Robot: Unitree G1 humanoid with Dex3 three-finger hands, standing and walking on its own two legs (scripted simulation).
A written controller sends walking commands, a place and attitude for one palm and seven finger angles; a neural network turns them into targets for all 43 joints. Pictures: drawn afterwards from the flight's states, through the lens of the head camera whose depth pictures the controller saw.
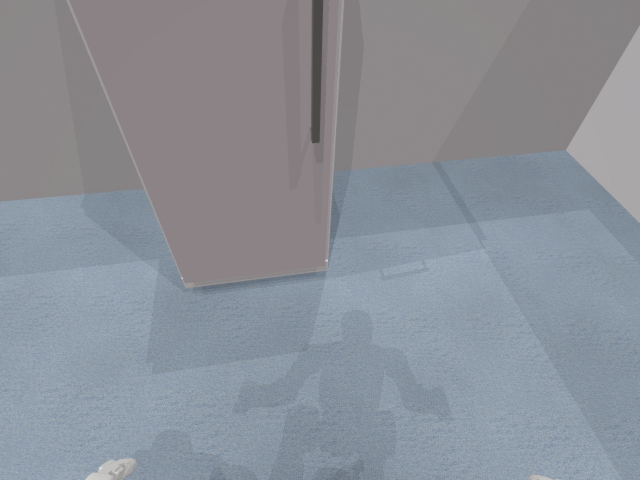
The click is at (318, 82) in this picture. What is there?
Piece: fridge door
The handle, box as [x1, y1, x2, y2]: [310, 0, 322, 142]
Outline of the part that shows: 312,0 310,129 312,142 319,142 322,0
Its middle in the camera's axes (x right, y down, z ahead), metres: -0.01 -0.42 +0.82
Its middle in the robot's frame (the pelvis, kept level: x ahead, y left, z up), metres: +0.91 +0.07 +0.14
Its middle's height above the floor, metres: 0.91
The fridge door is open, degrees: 0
